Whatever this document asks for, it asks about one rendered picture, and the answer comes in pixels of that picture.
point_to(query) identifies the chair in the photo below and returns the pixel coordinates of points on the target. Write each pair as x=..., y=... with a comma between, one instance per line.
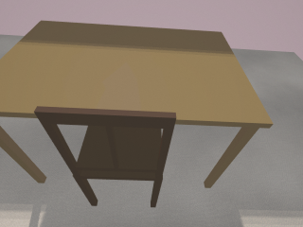
x=118, y=145

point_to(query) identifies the table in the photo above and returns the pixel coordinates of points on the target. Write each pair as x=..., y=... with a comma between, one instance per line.
x=193, y=73

